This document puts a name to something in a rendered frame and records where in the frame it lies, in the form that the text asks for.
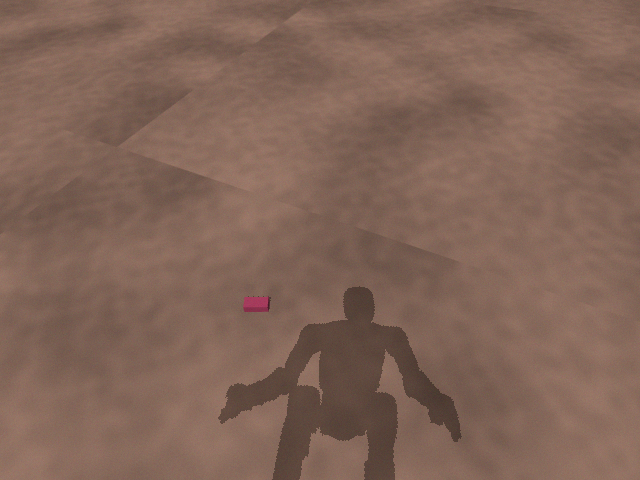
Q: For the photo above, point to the small box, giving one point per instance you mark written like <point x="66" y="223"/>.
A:
<point x="256" y="304"/>

